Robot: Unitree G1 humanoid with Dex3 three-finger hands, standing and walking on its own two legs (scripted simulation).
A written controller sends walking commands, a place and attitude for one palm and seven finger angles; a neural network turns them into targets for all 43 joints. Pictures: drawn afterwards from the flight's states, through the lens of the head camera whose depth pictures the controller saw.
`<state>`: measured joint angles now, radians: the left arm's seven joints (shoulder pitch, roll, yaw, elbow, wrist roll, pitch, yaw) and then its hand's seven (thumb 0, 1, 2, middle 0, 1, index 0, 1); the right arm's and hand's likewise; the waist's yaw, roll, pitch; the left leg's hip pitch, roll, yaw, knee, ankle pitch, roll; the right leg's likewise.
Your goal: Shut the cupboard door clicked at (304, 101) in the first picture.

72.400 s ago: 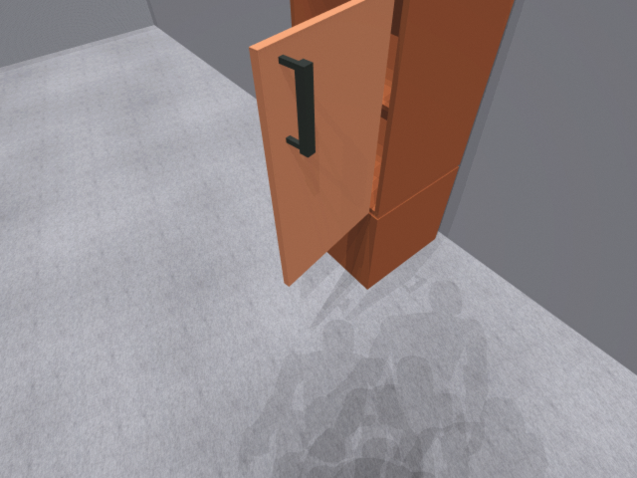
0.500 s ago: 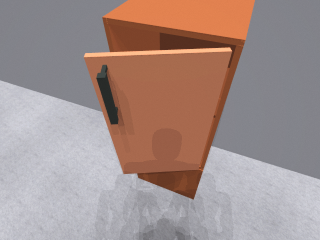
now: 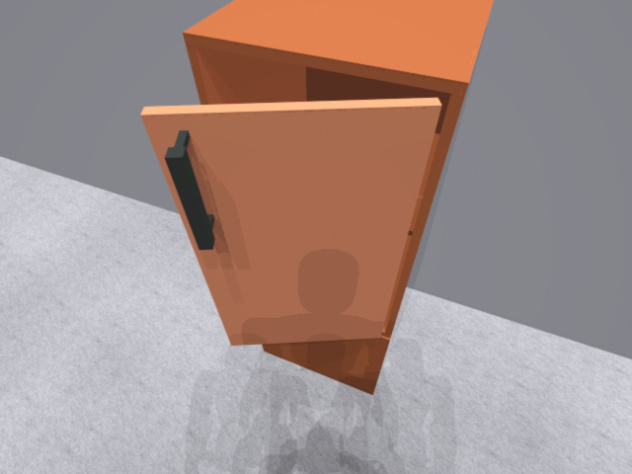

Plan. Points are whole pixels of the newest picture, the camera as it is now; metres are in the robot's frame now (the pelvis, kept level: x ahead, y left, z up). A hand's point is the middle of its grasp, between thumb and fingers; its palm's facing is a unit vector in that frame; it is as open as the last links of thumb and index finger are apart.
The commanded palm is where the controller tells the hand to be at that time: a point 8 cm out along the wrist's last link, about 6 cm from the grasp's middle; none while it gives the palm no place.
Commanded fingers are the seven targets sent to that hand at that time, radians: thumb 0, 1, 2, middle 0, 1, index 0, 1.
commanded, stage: come to a stop and stand still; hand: left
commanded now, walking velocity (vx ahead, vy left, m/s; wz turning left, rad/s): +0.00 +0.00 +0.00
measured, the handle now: (195, 193) +0.42 +0.18 +0.14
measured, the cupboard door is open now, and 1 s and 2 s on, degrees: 25 25 25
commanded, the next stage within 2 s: look again from close up in 0.04 s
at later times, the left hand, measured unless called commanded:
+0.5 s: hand out of the picture +0.00 +0.16 -0.18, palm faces +0.03 -0.98 -0.19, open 7.3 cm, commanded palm none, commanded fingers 0.00 0.90 0.90 -0.20 -0.30 -0.20 -0.30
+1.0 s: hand (179, 408) +0.19 +0.17 +0.01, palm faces +0.14 -0.99 +0.02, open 6.9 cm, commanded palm +0.11 +0.22 -0.04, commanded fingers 0.00 0.90 0.90 -0.44 -0.56 -0.44 -0.56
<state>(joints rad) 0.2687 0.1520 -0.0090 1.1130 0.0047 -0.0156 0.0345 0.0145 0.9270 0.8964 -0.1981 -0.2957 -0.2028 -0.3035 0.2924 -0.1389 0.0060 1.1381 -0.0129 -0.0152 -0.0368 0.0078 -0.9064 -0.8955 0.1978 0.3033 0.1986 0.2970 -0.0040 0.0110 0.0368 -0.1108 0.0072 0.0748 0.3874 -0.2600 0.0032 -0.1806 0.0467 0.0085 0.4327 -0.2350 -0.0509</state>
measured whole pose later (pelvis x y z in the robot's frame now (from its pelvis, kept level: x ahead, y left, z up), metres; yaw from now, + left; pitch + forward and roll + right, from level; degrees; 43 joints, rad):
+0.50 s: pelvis +0.00 +0.00 +0.00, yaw +0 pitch -1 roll +1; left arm 0.29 0.15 -0.01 1.12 0.00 -0.02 0.03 0.01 0.92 0.90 -0.20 -0.30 -0.20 -0.30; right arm 0.28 -0.13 0.00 1.14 -0.01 -0.02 -0.04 0.01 -0.91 -0.90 0.20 0.30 0.20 0.30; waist 0.00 0.00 0.04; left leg -0.11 0.02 0.07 0.39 -0.26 0.00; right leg -0.17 0.06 0.00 0.42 -0.23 -0.06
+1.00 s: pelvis -0.03 +0.01 -0.04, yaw +3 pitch +7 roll +1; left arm 0.34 0.13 0.07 0.12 -0.22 -0.48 -0.09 0.02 0.93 0.90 -0.27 -0.39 -0.28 -0.39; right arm 0.25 -0.26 -0.05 0.68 -0.01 -0.30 -0.01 0.02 -0.91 -0.90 0.20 0.30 0.20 0.30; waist -0.03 0.00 -0.11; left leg -0.53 -0.03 0.04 0.82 -0.41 0.02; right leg -0.58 -0.01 -0.03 0.86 -0.40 -0.04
